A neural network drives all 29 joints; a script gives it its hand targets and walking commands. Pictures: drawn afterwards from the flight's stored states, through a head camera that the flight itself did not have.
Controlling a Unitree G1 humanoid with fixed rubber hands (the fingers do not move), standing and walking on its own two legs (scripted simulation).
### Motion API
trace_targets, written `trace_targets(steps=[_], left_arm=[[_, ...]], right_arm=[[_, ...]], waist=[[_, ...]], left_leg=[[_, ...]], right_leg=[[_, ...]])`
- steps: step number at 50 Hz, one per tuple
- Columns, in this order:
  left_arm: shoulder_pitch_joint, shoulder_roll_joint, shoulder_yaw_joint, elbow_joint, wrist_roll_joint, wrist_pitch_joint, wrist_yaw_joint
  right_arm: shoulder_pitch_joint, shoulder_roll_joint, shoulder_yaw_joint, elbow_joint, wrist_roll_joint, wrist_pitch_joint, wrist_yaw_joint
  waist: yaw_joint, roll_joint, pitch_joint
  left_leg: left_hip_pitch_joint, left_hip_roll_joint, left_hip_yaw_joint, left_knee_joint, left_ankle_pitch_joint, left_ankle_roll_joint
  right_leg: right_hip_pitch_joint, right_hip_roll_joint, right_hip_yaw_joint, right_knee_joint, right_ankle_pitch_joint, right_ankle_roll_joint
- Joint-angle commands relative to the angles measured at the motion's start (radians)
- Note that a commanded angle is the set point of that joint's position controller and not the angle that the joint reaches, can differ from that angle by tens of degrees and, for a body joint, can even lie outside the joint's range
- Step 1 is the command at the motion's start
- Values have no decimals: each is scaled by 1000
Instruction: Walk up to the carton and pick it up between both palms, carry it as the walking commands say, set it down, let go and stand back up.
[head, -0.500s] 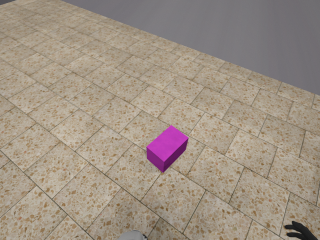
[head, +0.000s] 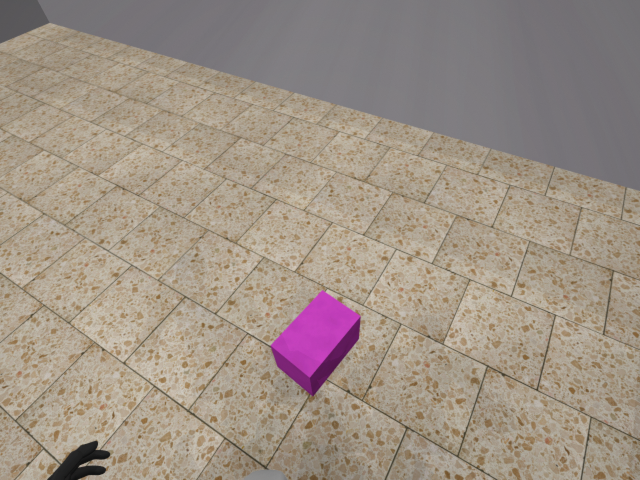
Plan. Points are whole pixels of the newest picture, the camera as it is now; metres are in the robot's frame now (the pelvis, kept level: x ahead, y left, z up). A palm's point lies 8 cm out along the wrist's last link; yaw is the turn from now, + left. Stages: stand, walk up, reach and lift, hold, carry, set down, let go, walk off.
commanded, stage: walk up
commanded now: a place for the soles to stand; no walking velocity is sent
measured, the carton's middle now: (317, 342) +0.60 +0.07 -0.68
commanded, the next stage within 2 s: none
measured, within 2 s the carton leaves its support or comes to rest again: neither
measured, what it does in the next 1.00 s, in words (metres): steps on the spot: left foot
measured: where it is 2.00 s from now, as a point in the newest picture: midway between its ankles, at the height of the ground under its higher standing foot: (215, 468)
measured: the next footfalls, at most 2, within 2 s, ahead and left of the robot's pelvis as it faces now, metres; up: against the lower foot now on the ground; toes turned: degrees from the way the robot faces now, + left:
left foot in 0.20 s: +0.15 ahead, +0.13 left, +0.00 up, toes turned +4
left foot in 1.26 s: +0.23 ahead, +0.29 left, +0.00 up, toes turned -11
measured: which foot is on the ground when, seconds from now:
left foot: up 0.00-0.18, down 0.20-0.92, up 0.94-1.00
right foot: down 0.00-1.00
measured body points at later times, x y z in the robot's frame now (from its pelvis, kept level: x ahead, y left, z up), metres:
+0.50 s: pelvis +0.06 +0.00 +0.01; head +0.07 +0.01 +0.45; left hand +0.15 +0.32 -0.11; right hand +0.21 -0.32 -0.08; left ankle +0.11 +0.12 -0.73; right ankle +0.04 -0.11 -0.73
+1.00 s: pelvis +0.06 +0.02 +0.02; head +0.09 +0.02 +0.46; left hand +0.14 +0.37 -0.09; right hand +0.18 -0.33 -0.08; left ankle +0.09 +0.15 -0.70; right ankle +0.04 -0.11 -0.73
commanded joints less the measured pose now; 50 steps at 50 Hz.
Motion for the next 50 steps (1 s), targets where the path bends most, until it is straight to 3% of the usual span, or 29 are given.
trace_targets(steps=[1,3,4,6,8,9,10,11,12,13,15,17,18,21,32,44,45,46,47,49,50], left_arm=[[43,179,37,-44,-9,6,21],[56,157,20,-39,-6,7,29],[50,161,16,-33,-9,8,34],[9,169,7,-35,-17,16,39],[-19,153,-7,-31,-23,29,41],[-9,129,-17,-30,-23,33,42],[15,94,-29,-26,-28,36,41],[43,78,-36,-18,-33,45,41],[54,104,-27,22,-36,54,46],[45,100,-31,41,-27,50,47],[7,131,-27,78,-12,38,46],[-50,162,-27,91,-10,27,44],[-68,160,-30,105,-12,26,42],[-97,126,-46,151,-16,25,42],[-205,114,-53,262,-13,37,37],[-245,116,-48,315,-11,49,37],[63,289,16,332,-17,23,84],[135,359,43,343,-4,10,108],[126,360,52,311,-2,0,120],[-2,330,55,257,-4,-8,135],[-8,307,50,237,-2,-15,139]], right_arm=[[74,-140,-42,-15,-9,-9,-3],[26,-104,-30,-12,-10,-4,-5],[1,-101,-28,-6,-9,-3,-7],[-16,-92,-27,9,-5,-2,-11],[-21,-98,-32,31,-5,-3,-14],[-34,-131,-38,36,-10,-5,-16],[-72,-178,-40,28,-14,-10,-16],[-109,-193,-27,14,-14,-17,-16],[-139,-198,-25,30,-3,-15,-16],[-169,-185,-20,48,-6,-9,-15],[-229,-134,0,61,5,0,-13],[-228,-117,10,89,9,5,-10],[-233,-119,8,108,7,7,-9],[-273,-111,16,144,6,5,-6],[-356,-109,29,266,2,12,-7],[-356,-107,30,335,-5,13,-10],[-439,-231,-50,157,-71,63,39],[-487,-169,-37,102,-84,89,56],[-468,-161,-40,71,-89,105,70],[-353,-145,-53,59,-77,127,98],[-353,-146,-62,36,-79,133,106]], waist=[[10,-230,-10],[22,-213,-36],[27,-214,-55],[10,-194,-86],[-10,-147,-88],[-6,-70,-89],[14,63,-102],[35,110,-119],[34,57,-119],[43,58,-117],[35,48,-97],[6,58,-65],[-3,63,-60],[7,41,-94],[3,-59,-71],[4,-30,-87],[75,48,9],[104,-8,63],[85,31,56],[-11,-50,11],[-21,-59,-7]], left_leg=[[-102,7,33,-100,60,-28],[-26,-1,59,-194,132,-26],[7,-10,76,-221,160,-20],[110,-25,95,-318,260,-3],[211,-29,75,-424,395,19],[244,39,-10,-440,504,43],[233,191,-174,-503,550,89],[166,318,-338,-582,530,163],[137,304,-303,-570,497,198],[114,263,-273,-555,471,150],[82,146,-125,-501,435,42],[133,78,-53,-481,360,3],[175,75,-47,-496,339,3],[224,110,-64,-516,445,18],[245,99,-42,-622,393,-8],[248,103,-42,-671,405,-14],[50,-1,55,-387,60,-14],[-246,1,-48,-157,-14,-28],[-316,50,-149,-68,13,-32],[-331,93,-182,2,97,-49],[-293,87,-166,-2,113,-61]], right_leg=[[94,-185,173,-179,451,-203],[79,-180,129,-134,604,-187],[74,-184,121,-114,620,-178],[38,-183,106,-55,567,-152],[-28,-158,102,-7,388,-100],[-73,-129,91,23,249,-64],[-92,-58,50,83,51,-17],[-43,-1,59,133,-194,6],[33,0,69,108,-241,-5],[62,-14,73,24,-164,-9],[112,-64,123,-82,19,-24],[28,-125,198,-149,57,-47],[0,-120,185,-152,46,-48],[49,-84,136,-178,112,-22],[111,-99,148,-312,70,-5],[168,-98,128,-331,84,1],[213,-190,363,-370,-92,-107],[316,-329,591,-392,-160,-172],[321,-380,636,-393,-161,-208],[355,-325,486,-353,-17,-193],[324,-278,408,-333,88,-175]])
